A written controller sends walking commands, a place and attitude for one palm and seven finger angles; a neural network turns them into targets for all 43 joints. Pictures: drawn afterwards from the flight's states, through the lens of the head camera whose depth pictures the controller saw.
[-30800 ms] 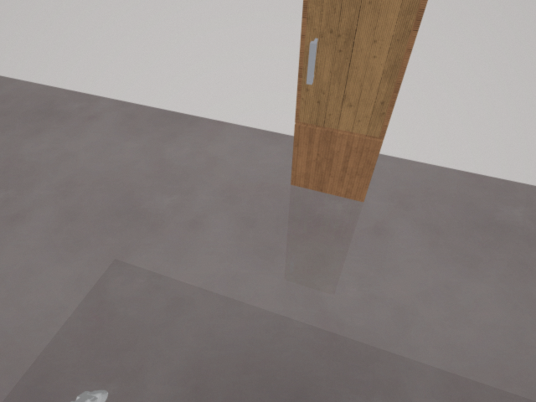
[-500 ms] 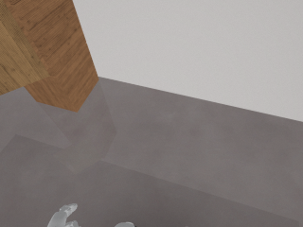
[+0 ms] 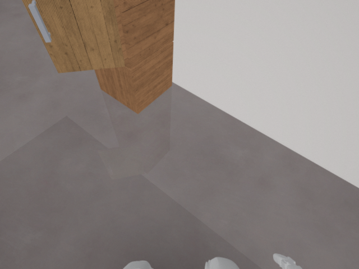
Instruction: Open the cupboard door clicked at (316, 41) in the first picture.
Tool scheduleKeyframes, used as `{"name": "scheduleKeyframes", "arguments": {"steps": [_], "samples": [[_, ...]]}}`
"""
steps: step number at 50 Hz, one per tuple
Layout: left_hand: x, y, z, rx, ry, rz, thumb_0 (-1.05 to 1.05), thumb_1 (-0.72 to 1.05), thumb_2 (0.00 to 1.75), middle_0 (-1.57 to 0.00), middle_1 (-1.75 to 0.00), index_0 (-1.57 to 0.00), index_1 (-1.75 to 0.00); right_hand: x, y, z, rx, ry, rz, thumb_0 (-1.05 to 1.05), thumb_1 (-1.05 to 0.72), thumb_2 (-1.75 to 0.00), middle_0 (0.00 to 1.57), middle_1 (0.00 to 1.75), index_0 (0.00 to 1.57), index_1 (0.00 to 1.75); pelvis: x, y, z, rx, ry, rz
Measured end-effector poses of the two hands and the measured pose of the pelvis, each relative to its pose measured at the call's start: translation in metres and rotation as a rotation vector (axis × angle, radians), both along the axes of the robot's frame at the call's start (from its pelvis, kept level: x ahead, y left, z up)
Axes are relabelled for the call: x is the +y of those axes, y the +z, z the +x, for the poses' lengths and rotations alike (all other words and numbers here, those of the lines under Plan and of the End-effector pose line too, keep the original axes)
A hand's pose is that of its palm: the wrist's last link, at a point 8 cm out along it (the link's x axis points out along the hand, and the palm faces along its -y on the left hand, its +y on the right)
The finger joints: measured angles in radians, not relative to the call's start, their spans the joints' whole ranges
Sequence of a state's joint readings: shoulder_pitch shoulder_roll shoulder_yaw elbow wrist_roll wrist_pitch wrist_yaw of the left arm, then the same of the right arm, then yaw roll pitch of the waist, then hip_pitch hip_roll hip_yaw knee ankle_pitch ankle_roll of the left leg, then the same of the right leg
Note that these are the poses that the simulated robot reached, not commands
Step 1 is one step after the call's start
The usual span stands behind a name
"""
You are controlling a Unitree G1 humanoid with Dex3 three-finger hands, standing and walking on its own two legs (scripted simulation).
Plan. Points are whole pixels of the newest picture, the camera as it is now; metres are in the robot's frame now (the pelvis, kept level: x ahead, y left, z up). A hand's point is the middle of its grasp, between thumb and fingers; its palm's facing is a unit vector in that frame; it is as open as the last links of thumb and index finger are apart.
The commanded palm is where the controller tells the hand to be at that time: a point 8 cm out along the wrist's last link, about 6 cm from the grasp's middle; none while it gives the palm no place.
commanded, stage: turn to face it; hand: left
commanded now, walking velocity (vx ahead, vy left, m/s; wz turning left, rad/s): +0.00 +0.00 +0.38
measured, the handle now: (41, 21) +0.99 +0.66 -0.05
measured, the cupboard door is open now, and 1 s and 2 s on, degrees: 51 51 51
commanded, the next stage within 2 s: take the last steps up to it in 0.32 s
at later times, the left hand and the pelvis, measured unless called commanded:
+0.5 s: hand out of the picture +0.01 +0.13 -0.15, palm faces +0.24 -0.95 -0.22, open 7.3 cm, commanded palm none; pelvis +0.02 -0.05 +0.01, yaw +12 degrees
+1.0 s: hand (106, 254) +0.16 +0.19 -0.15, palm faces +0.30 -0.92 -0.24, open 7.3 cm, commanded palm none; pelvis +0.11 -0.03 +0.00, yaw +18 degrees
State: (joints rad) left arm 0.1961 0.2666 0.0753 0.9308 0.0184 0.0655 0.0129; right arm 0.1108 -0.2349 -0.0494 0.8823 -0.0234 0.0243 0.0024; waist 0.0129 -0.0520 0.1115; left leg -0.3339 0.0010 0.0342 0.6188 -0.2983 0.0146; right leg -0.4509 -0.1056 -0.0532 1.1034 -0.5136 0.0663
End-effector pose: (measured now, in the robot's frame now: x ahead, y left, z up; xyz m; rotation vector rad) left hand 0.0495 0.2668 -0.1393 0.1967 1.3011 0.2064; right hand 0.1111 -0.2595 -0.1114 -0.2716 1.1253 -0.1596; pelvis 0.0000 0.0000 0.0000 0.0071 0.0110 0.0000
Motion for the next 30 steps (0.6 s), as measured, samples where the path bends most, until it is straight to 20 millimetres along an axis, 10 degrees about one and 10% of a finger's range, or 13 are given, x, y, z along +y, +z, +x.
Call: {"name": "scheduleKeyframes", "arguments": {"steps": [12,21,30], "samples": [[-0.036,0.026,0.007,-0.119,0.052,0.069,0.01,0.91,0.9,-0.2,-0.3,-0.2,-0.3,-0.02,-0.032,0.006,0.076,0.055,0.101,0.0,-0.9,-0.9,0.2,0.3,0.2,0.3,-0.044,-0.003,0.007,0.005,0.094,0.009],[-0.086,0.026,-0.031,-0.043,0.146,-0.014,0.01,0.91,0.9,-0.2,-0.3,-0.2,-0.3,-0.028,-0.019,0.023,0.127,0.1,0.095,0.0,-0.91,-0.9,0.2,0.3,0.2,0.3,-0.055,0.013,0.017,-0.01,0.171,0.031],[-0.075,-0.004,-0.083,0.038,0.294,-0.084,0.01,0.92,0.9,-0.21,-0.3,-0.21,-0.3,0.006,-0.011,0.056,0.088,0.233,0.044,0.0,-0.91,-0.9,0.2,0.3,0.2,0.3,-0.037,0.002,0.026,-0.008,0.247,0.004]]}}
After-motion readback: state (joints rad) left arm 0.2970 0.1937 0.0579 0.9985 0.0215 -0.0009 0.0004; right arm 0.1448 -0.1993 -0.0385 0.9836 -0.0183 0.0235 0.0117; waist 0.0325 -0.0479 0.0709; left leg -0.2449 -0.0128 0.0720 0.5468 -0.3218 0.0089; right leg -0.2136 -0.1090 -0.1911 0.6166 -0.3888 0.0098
